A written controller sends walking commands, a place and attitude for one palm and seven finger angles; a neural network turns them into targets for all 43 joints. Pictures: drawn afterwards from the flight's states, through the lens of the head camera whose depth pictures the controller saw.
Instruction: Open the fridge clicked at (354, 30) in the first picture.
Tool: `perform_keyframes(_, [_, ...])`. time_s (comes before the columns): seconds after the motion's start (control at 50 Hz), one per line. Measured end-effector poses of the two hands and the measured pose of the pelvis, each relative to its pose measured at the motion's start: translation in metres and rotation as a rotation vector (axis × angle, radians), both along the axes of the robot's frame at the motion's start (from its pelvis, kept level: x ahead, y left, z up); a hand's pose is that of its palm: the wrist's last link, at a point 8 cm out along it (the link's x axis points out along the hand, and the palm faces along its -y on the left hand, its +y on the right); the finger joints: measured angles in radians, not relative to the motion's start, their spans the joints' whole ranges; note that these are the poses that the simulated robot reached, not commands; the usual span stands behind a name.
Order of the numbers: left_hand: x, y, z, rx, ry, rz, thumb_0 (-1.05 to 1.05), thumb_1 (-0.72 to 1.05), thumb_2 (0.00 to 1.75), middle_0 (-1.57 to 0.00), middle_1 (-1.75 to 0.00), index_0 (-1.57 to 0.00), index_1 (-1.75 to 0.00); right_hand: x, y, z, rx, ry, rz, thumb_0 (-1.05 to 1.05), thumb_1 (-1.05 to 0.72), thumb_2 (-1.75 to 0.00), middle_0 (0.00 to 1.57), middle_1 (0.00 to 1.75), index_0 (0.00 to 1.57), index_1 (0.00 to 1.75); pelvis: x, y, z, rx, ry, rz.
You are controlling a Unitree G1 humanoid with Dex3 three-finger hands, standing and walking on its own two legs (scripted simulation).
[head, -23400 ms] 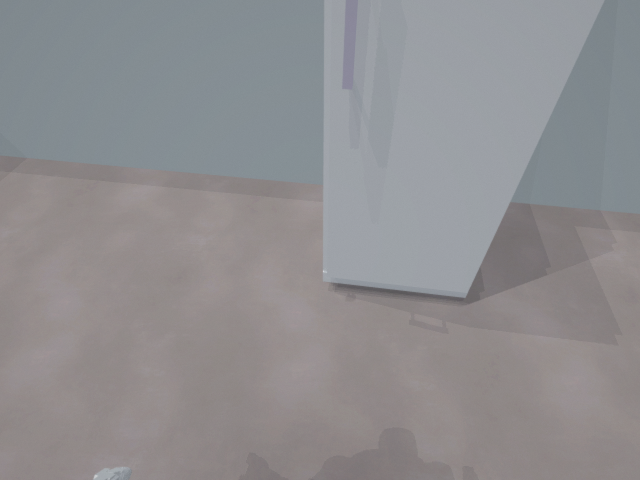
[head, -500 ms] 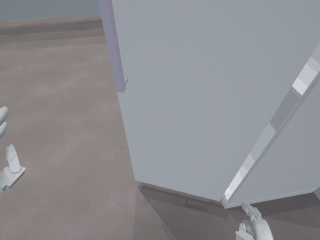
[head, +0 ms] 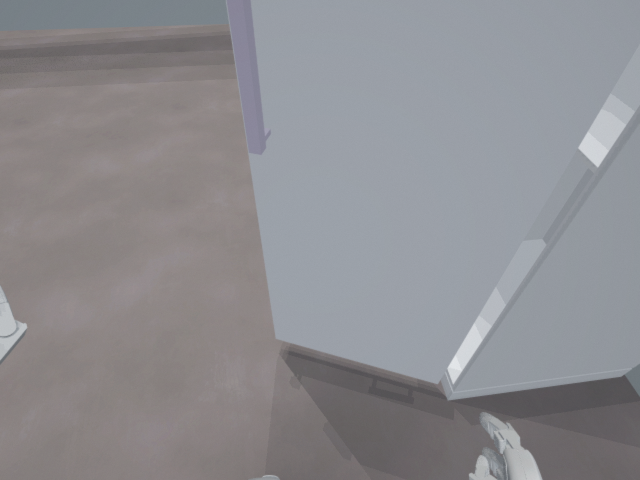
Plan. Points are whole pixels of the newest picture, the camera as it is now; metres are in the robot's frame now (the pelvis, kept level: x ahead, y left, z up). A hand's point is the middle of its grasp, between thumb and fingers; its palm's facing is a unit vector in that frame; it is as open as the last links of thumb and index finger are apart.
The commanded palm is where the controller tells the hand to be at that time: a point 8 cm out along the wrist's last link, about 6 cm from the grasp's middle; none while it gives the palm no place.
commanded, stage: step back with the hand held close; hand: left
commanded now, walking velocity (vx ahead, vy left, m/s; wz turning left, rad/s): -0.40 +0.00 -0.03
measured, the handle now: (249, 31) +0.61 +0.16 +0.28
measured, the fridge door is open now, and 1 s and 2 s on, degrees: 66 66 66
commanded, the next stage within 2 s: stop stepping back and stand still in 0.28 s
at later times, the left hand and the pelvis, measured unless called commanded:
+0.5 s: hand out of the picture +0.07 +0.26 +0.18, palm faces +0.41 -0.78 -0.47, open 7.4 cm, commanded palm +0.01 +0.29 +0.20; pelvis -0.14 +0.00 +0.01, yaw -3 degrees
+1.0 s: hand out of the picture -0.02 +0.26 +0.18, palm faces +0.47 -0.75 -0.46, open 7.4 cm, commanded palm -0.08 +0.29 +0.20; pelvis -0.22 -0.01 +0.00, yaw -1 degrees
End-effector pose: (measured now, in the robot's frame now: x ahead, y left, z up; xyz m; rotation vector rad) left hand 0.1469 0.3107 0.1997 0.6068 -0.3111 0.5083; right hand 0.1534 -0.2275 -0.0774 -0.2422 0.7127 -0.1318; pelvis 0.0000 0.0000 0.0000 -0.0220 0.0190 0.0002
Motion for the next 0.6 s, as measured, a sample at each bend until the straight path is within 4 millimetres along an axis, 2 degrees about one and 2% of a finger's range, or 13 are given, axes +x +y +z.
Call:
perform_keyframes(0.08, [-0.001,-0.009,-0.010,-0.073,0.047,-0.031,0.01,0.89,0.90,-0.21,-0.30,-0.21,-0.30,-0.005,0.000,0.004,0.000,0.025,0.005,0.01,-0.90,-0.90,0.20,0.30,0.20,0.30,-0.015,0.002,0.008,0.017,-0.007,-0.001])
perform_keyframes(0.18, [-0.006,-0.009,-0.014,-0.074,0.091,-0.125,0.01,0.89,0.90,-0.21,-0.30,-0.21,-0.30,-0.013,0.003,0.024,-0.044,-0.011,-0.010,0.01,-0.90,-0.90,0.20,0.30,0.20,0.30,-0.034,0.012,0.011,0.030,0.012,-0.004])
perform_keyframes(0.24, [-0.017,-0.002,-0.012,-0.033,0.099,-0.164,0.01,0.89,0.90,-0.21,-0.30,-0.21,-0.30,-0.021,0.007,0.030,-0.053,-0.044,-0.030,0.01,-0.90,-0.90,0.20,0.30,0.20,0.30,-0.053,0.017,0.008,0.031,0.013,-0.005])
perform_keyframes(0.3, [-0.037,0.005,-0.010,-0.024,0.132,-0.157,0.01,0.89,0.90,-0.21,-0.31,-0.21,-0.30,-0.036,0.015,0.037,-0.038,-0.069,-0.022,0.01,-0.90,-0.90,0.20,0.30,0.20,0.30,-0.071,0.017,0.012,0.022,0.008,-0.032])
perform_keyframes(0.36, [-0.063,0.003,-0.003,-0.038,0.136,-0.138,0.02,0.89,0.90,-0.21,-0.30,-0.21,-0.30,-0.059,0.020,0.041,-0.012,-0.083,-0.003,0.01,-0.90,-0.90,0.20,0.30,0.20,0.30,-0.090,0.016,0.017,0.002,0.001,-0.050])
perform_keyframes(0.44, [-0.097,-0.008,0.002,-0.064,0.106,-0.122,0.02,0.89,0.90,-0.21,-0.30,-0.21,-0.30,-0.094,0.020,0.036,0.015,-0.082,0.014,0.01,-0.90,-0.90,0.20,0.30,0.20,0.30,-0.120,0.008,0.018,-0.005,-0.005,-0.056])
perform_keyframes(0.52, [-0.129,-0.022,-0.004,-0.069,0.112,-0.102,0.01,0.89,0.90,-0.21,-0.30,-0.21,-0.30,-0.133,0.007,0.024,0.036,-0.063,0.001,0.01,-0.90,-0.90,0.21,0.30,0.20,0.30,-0.152,-0.004,0.011,0.027,-0.002,-0.059])
perform_keyframes(0.6, [-0.155,-0.027,-0.006,-0.111,0.127,-0.096,0.01,0.89,0.90,-0.21,-0.30,-0.21,-0.30,-0.182,-0.012,0.020,0.011,0.022,-0.039,0.01,-0.90,-0.90,0.21,0.30,0.20,0.30,-0.173,-0.007,0.019,0.045,-0.012,-0.051])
